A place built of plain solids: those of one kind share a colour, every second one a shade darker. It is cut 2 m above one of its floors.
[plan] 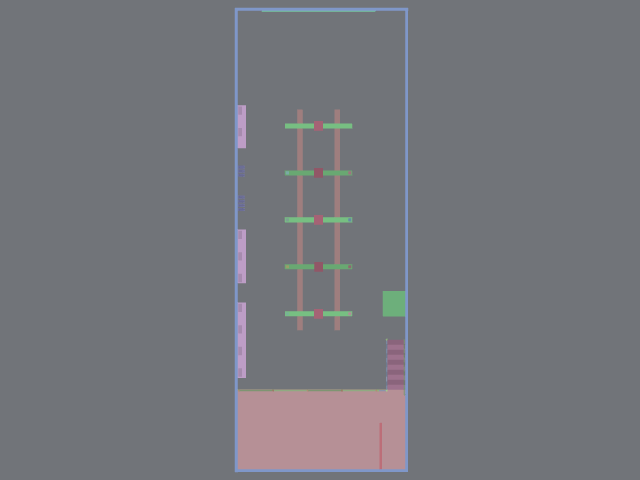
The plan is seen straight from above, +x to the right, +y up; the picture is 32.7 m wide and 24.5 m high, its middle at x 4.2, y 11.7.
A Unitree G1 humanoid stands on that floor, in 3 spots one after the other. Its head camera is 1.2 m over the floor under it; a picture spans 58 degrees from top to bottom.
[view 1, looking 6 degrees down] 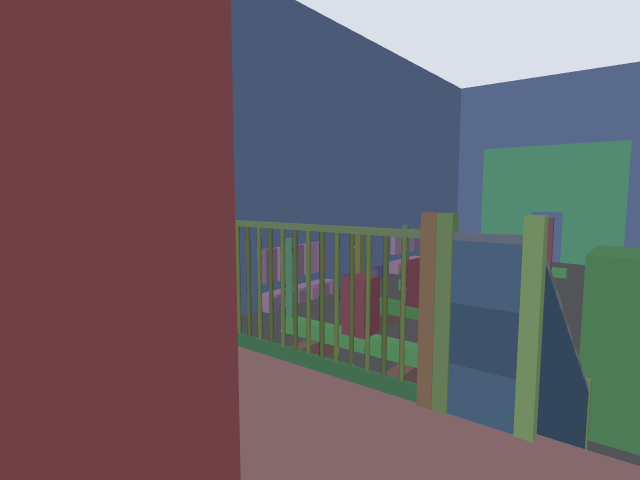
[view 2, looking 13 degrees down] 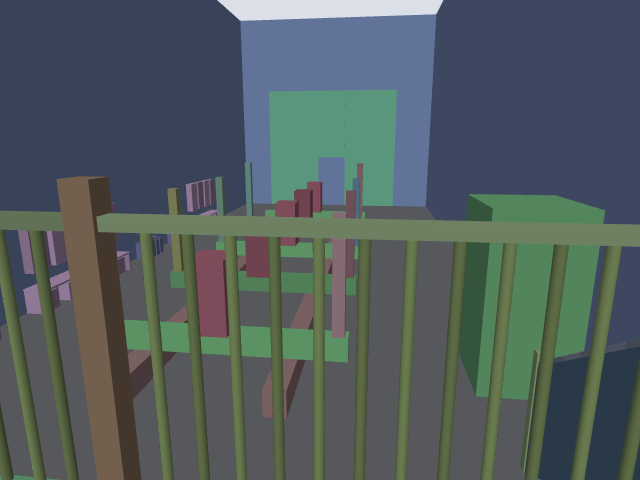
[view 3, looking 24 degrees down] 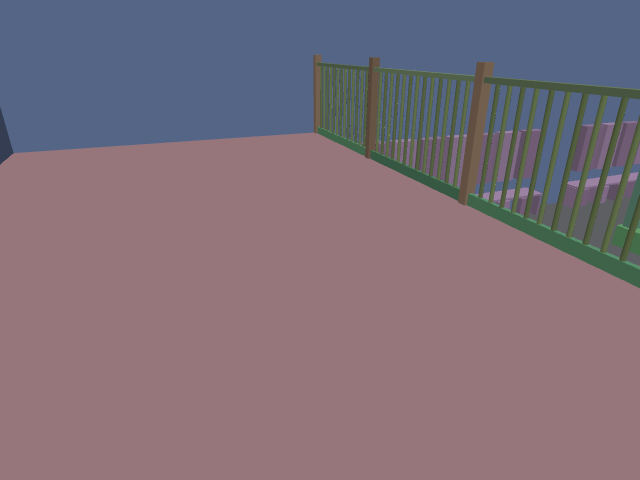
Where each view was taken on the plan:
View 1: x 8.06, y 1.76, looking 128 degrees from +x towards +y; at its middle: guard_bal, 2.85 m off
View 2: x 6.10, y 2.92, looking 97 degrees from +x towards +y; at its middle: guard_bal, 1.11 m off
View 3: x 6.35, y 1.63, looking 159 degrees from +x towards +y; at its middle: gal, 2.95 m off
